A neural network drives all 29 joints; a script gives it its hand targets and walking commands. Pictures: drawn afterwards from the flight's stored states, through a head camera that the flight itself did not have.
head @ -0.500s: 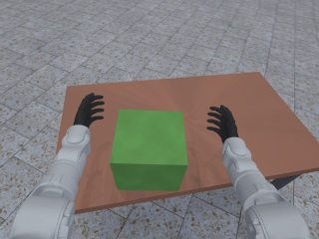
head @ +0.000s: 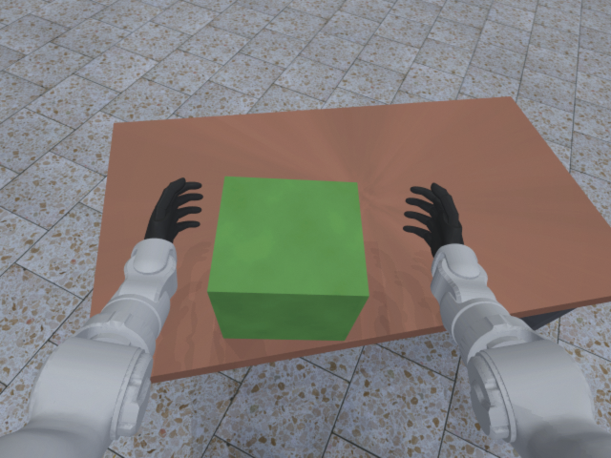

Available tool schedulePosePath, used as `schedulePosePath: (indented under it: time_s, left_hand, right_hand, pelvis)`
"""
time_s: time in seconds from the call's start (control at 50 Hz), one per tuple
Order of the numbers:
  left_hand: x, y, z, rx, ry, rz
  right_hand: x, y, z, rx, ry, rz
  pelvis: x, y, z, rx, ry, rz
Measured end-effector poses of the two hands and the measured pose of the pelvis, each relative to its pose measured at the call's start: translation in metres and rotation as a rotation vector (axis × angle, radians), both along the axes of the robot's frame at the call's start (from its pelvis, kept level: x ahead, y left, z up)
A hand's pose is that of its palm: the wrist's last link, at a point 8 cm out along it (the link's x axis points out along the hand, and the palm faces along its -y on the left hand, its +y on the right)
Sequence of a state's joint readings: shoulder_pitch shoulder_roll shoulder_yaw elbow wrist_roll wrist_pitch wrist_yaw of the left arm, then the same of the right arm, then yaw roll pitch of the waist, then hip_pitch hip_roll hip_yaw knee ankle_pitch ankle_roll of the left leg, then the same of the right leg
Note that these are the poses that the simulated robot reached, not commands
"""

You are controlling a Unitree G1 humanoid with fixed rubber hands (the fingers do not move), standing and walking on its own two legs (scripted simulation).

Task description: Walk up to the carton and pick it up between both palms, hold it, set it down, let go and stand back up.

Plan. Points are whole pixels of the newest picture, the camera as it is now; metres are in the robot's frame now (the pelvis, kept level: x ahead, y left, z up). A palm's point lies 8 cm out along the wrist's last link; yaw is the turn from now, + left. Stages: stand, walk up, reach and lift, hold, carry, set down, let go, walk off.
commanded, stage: reach and lift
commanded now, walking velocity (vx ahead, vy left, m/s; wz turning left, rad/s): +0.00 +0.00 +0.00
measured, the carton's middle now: (288, 263) +0.44 +0.04 -0.09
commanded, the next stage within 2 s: none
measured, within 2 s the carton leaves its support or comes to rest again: neither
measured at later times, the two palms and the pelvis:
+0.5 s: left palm (174, 247) +0.43 +0.22 -0.05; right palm (424, 254) +0.44 -0.17 -0.03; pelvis +0.00 +0.01 -0.04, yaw -2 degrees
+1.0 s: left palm (199, 249) +0.43 +0.18 -0.05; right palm (395, 258) +0.43 -0.12 -0.04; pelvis +0.00 +0.00 -0.04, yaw -2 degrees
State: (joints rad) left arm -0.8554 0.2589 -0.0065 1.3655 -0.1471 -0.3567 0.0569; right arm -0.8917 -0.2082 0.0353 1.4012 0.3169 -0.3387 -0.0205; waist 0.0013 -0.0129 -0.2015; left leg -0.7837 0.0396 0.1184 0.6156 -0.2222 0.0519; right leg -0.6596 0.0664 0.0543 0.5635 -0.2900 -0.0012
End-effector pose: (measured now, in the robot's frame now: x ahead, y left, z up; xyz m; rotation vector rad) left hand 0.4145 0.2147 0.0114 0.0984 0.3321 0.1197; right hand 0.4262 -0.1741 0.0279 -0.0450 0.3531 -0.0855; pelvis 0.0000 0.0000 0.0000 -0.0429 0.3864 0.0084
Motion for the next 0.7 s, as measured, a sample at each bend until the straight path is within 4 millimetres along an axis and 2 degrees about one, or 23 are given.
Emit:
schedulePosePath:
  time_s: [0.14, 0.26, 0.38, 0.54, 0.6, 0.66, 0.7]
  left_hand:
    - [-0.001, -0.001, -0.039, 0.007, -0.005, -0.004]
    - [0.008, -0.004, -0.059, -0.005, -0.022, -0.004]
    - [0.014, -0.001, -0.065, -0.027, -0.041, 0.013]
    - [0.018, 0.001, -0.064, -0.058, -0.058, 0.029]
    - [0.019, -0.008, -0.064, -0.077, -0.058, 0.010]
    - [0.020, -0.028, -0.064, -0.107, -0.062, -0.019]
    - [0.020, -0.034, -0.065, -0.124, -0.061, 0.011]
  right_hand:
    - [-0.002, 0.000, -0.042, -0.004, 0.010, 0.008]
    - [0.000, -0.001, -0.064, -0.014, 0.000, 0.009]
    - [0.008, 0.002, -0.063, -0.016, -0.057, 0.017]
    - [0.013, 0.008, -0.059, -0.044, -0.076, 0.048]
    - [0.013, 0.018, -0.059, -0.054, -0.078, 0.090]
    - [0.013, 0.042, -0.061, -0.038, -0.084, 0.161]
    - [0.012, 0.050, -0.063, 0.000, -0.089, 0.119]
  pelvis:
    - [-0.008, 0.001, -0.015, -0.004, 0.126, -0.006]
    - [-0.009, 0.001, -0.027, -0.010, 0.205, -0.015]
    - [-0.006, 0.003, -0.034, -0.015, 0.229, -0.020]
    - [-0.003, 0.006, -0.037, -0.018, 0.224, -0.021]
    - [-0.003, 0.007, -0.037, -0.019, 0.223, -0.021]
    - [-0.003, 0.007, -0.037, -0.019, 0.223, -0.021]
    - [-0.003, 0.007, -0.037, -0.018, 0.223, -0.021]
